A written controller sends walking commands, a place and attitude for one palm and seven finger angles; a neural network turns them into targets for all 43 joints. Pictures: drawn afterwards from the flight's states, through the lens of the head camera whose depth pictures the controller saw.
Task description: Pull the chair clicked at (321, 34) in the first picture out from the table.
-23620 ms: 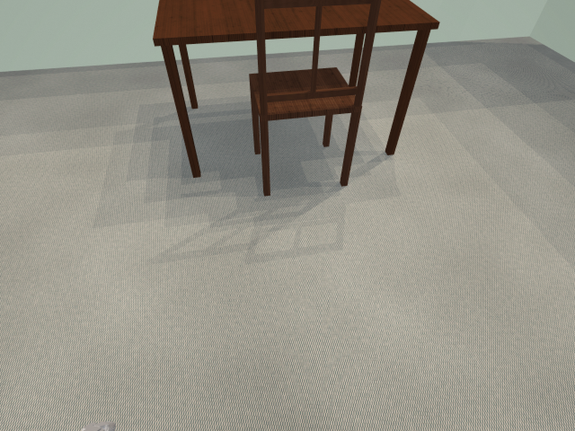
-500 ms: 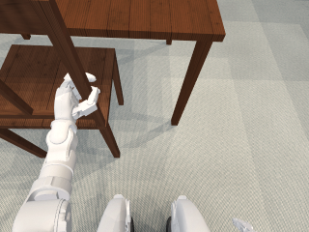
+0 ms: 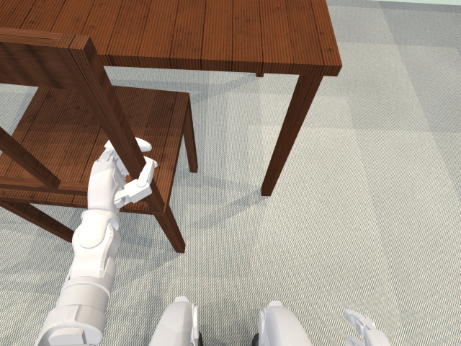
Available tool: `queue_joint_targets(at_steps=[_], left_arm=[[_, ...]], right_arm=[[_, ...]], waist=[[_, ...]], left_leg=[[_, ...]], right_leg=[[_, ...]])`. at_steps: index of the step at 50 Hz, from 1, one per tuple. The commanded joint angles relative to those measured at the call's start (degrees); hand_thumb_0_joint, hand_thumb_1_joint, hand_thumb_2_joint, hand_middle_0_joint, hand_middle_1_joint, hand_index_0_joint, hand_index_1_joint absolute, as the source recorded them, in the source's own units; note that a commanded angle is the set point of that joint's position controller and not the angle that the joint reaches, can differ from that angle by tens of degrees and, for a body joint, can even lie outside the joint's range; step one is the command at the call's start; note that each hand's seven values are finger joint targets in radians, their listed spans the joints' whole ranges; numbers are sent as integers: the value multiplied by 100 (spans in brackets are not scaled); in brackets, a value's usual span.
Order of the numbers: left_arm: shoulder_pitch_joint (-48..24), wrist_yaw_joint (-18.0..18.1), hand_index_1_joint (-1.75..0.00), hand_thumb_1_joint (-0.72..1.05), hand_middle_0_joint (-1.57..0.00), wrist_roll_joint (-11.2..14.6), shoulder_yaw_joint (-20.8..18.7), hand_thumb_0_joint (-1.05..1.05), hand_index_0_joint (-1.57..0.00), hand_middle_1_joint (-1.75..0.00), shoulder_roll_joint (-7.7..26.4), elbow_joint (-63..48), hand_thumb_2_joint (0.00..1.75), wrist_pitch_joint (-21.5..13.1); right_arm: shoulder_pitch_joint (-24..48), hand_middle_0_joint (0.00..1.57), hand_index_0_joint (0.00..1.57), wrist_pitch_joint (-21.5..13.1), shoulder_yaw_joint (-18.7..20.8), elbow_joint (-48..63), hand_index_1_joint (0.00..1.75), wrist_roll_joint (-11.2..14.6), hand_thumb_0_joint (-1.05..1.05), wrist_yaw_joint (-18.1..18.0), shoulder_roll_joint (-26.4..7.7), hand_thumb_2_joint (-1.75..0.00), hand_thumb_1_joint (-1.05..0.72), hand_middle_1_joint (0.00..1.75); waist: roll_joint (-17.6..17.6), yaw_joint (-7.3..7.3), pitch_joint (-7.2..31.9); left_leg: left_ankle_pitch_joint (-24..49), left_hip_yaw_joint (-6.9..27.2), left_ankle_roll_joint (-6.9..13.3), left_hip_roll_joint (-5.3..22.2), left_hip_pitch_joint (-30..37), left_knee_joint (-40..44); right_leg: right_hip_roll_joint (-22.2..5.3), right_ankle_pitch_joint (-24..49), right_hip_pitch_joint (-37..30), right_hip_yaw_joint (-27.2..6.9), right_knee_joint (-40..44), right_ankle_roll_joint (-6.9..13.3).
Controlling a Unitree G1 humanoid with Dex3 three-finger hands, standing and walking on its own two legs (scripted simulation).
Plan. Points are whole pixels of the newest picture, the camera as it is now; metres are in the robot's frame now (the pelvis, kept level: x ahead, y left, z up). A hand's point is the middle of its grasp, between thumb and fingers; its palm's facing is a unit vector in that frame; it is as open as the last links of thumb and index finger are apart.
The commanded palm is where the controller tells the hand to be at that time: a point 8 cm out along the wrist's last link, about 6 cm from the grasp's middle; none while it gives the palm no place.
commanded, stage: hook a spindle and tug to test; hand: left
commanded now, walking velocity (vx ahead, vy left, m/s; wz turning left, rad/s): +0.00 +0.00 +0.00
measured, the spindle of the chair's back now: (6, 144) +0.43 +0.38 +0.04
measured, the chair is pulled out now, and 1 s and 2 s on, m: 0.02 0.12 0.17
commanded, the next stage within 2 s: step backward, pulling the chair out in 0.06 s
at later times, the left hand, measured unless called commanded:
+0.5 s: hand (145, 186) +0.37 +0.15 +0.03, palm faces +0.09 -0.99 -0.06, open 5.6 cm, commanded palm +0.34 +0.19 +0.03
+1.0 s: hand (152, 238) +0.28 +0.12 +0.03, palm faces +0.05 -0.99 -0.10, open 5.6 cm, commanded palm +0.27 +0.17 +0.03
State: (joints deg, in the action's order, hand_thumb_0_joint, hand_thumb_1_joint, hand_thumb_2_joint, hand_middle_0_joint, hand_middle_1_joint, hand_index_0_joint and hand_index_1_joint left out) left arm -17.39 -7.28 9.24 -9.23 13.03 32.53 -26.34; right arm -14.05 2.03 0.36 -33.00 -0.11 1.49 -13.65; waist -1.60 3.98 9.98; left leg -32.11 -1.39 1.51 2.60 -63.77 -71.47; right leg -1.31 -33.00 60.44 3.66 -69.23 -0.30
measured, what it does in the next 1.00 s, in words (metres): rises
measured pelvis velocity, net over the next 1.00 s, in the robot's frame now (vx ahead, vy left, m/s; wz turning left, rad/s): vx -0.06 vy -0.01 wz -0.01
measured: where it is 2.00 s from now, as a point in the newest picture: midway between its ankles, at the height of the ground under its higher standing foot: outside the picture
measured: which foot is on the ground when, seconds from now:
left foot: down 0.00-1.00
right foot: down 0.00-1.00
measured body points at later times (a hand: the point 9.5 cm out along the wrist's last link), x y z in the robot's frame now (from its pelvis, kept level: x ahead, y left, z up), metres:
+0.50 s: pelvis +0.00 +0.00 +0.08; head +0.08 +0.03 +0.52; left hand +0.36 +0.20 +0.04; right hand +0.09 -0.25 -0.03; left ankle +0.01 +0.10 -0.63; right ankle -0.01 -0.13 -0.63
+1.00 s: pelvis -0.06 -0.01 +0.09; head +0.01 -0.01 +0.53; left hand +0.28 +0.18 +0.04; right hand +0.04 -0.26 -0.03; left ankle +0.01 +0.10 -0.63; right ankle -0.01 -0.13 -0.63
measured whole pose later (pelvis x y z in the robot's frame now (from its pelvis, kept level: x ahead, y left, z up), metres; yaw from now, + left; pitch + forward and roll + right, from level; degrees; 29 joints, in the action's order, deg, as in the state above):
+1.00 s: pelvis -0.06 -0.01 +0.09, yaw -1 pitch +4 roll -1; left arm -22.3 4.5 5.9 -1.8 9.1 56.7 -18.2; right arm -12.2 4.0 -1.0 -38.4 3.1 -8.0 -12.8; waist -0.6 2.4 -4.6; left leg -12.4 -3.8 1.0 2.4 -29.2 -37.1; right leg -0.1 -13.0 27.4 2.0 -36.0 0.0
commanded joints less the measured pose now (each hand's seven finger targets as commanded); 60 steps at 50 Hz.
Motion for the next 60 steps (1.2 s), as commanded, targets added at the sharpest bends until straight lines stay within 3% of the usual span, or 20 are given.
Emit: queue_joint_targets(at_steps=[1, 4, 8, 9, 10, 11, 13, 14, 16, 21, 26, 28, 32, 35, 44, 49, 53, 57, 59, 60], left_arm=[[-1350, -135, -145, 90, -50, -44, 70, 0, -50, -145, 485, -1276, 90, -492], [-1493, -142, -145, 90, -50, -58, -44, 0, -50, -145, 652, -1213, 90, -475], [-1785, -161, -145, 90, -50, -38, 195, 0, -50, -145, 374, -1151, 90, -433], [-2227, 558, -145, 90, -50, -658, -642, 0, -50, -145, 2193, -1794, 90, 264], [-2466, 802, -145, 90, -50, -643, -163, 0, -50, -145, 1666, -2410, 90, 547], [-1750, 979, -145, 90, -50, -688, -109, 0, -50, -145, 1407, -1892, 90, 874], [-996, 1161, -145, 90, -50, -764, 383, 0, -50, -145, 799, -792, 90, 1357], [-1007, 1212, -145, 90, -50, -768, 462, 0, -50, -145, 697, -309, 90, 1488], [-1612, 1272, -145, 90, -50, -768, 521, 0, -50, -145, 752, 32, 90, 1452], [-2275, 1284, -145, 90, -50, -797, 661, 0, -50, -145, 630, 889, 90, 1101], [-2069, 1208, -145, 90, -50, -753, 649, 0, -50, -145, 570, 1112, 90, 880], [-1885, 1201, -145, 90, -50, -753, 618, 0, -50, -145, 590, 1060, 90, 826], [-1417, 1193, -145, 90, -50, -718, 542, 0, -50, -145, 677, 833, 90, 821], [-1386, 1247, -145, 90, -50, -716, 502, 0, -50, -145, 803, 847, 90, 832], [-2140, 1321, -145, 90, -50, -715, 682, 0, -50, -145, 801, 1201, 90, 736], [-2248, 1360, -145, 90, -50, -709, 779, 0, -50, -145, 757, 1482, 90, 658], [-2385, 1385, -145, 90, -50, -737, 953, 0, -50, -145, 539, 1641, 90, 578], [-2505, 1396, -145, 90, -50, -758, 1043, 0, -50, -145, 350, 1641, 90, 554], [-2564, 1386, -145, 90, -50, -752, 1054, 0, -50, -145, 341, 1533, 90, 591], [-2463, 1387, -145, 90, -50, -760, 1054, 0, -50, -145, 253, 1583, 90, 630]], right_arm=[[-403, 20, 20, -201, 357, 505, 30, 8, 0, -86, -849, -90, -90, 30], [-399, 20, 20, -227, 358, 484, 30, 5, 0, -126, -888, -90, -90, 30], [-345, 20, 20, -255, 347, 461, 30, 12, 0, -141, -846, -90, -90, 30], [-654, 20, 20, 153, 246, 1064, 30, 265, 0, -331, -760, -90, -90, 30], [-584, 20, 20, 257, 234, 1186, 30, 333, 0, -500, -658, -90, -90, 30], [-472, 20, 20, 350, 208, 1133, 30, 322, 0, -610, -649, -90, -90, 30], [-433, 20, 20, 546, 130, 902, 30, 315, 0, -719, -638, -90, -90, 30], [-471, 20, 20, 598, 117, 818, 30, 322, 0, -772, -706, -90, -90, 30], [-400, 20, 20, 632, 97, 655, 30, 310, 0, -830, -760, -90, -90, 30], [-534, 20, 20, 547, 150, 311, 30, 226, 0, -865, -753, -90, -90, 30], [-328, 20, 20, 472, 184, 292, 30, 178, 0, -808, -714, -90, -90, 30], [-266, 20, 20, 439, 182, 309, 30, 172, 0, -803, -714, -90, -90, 30], [-206, 20, 20, 430, 213, 406, 30, 228, 0, -845, -695, -90, -90, 30], [-177, 20, 20, 399, 229, 359, 30, 256, 0, -920, -733, -90, -90, 30], [-79, 20, 20, 142, 196, 45, 30, 293, 0, -1026, -744, -90, -90, 30], [-80, 20, 20, -70, 203, -69, 30, 321, 0, -1040, -751, -90, -90, 30], [-57, 20, 20, -245, 156, -175, 30, 314, 0, -1018, -713, -90, -90, 30], [19, 20, 20, -354, 103, -199, 30, 313, 0, -1048, -719, -90, -90, 30], [110, 20, 20, -363, 79, -147, 30, 277, 0, -1065, -727, -90, -90, 30], [69, 20, 20, -361, 84, -165, 30, 260, 0, -1055, -701, -90, -90, 30]], waist=[[-259, 135, 2399], [-180, 155, 2404], [-202, 227, 2416], [-369, -161, 3512], [-636, -38, 3627], [-703, -34, 3241], [-90, 16, 2238], [221, 38, 1904], [-45, 23, 1413], [-963, -9, 1397], [-1328, -114, 1173], [-1294, -151, 1149], [-554, -145, 1420], [-474, -119, 1414], [-666, -140, 909], [-140, -138, 538], [129, -120, 398], [-287, -160, 467], [-779, -208, 489], [-726, -229, 481]], left_leg=[[2873, 423, -105, -117, 2244, 692], [2732, 431, -88, -132, 2103, 636], [2580, 414, -87, -148, 2109, 610], [2500, 248, 25, -65, 3665, 1824], [2739, 188, 54, -138, 4021, 2030], [2939, 198, 41, -108, 3941, 2128], [2856, 251, 63, 21, 3483, 2411], [2870, 342, 63, 121, 3418, 2633], [3237, 443, 87, 324, 3546, 2978], [5008, 747, 102, 720, 4726, 3356], [5068, 920, 215, 991, 5082, 3768], [4936, 854, 193, 983, 4992, 3801], [4322, 581, 8, 826, 4703, 3672], [3796, 479, -80, 721, 4645, 3741], [2739, 498, 77, 782, 4621, 4163], [1318, 407, -24, 452, 4518, 3970], [1011, 441, -54, 363, 4781, 3929], [1313, 798, 142, 803, 4660, 4647], [1607, 1060, 287, 1081, 4398, 4904], [1894, 1112, 326, 1158, 4437, 4855]], right_leg=[[227, 2498, -779, -63, 615, 180], [230, 2432, -753, -86, 580, 185], [208, 2339, -694, -86, 620, 170], [-105, 2578, -2976, -544, 1618, 234], [-110, 3335, -3383, -544, 1986, 178], [-163, 3660, -3317, -526, 2060, 168], [-274, 3832, -3445, -490, 2311, 99], [-286, 3795, -3431, -384, 2390, 72], [-365, 3875, -3508, -419, 2612, 0], [-289, 3781, -3522, -421, 2837, -32], [-147, 2554, -3596, -389, 2929, 14], [-177, 2852, -3846, -408, 3051, 46], [-399, 4321, -4481, -640, 3344, 103], [-590, 4633, -4591, -783, 3432, 171], [-409, 2831, -4198, -705, 3620, 47], [-711, 1628, -3787, -1164, 4330, 195], [-862, 1077, -3459, -1258, 4690, 240], [-358, 1307, -3730, -679, 3866, 55], [-203, 1447, -3937, -519, 3168, 76], [-168, 1525, -3962, -498, 3023, 86]])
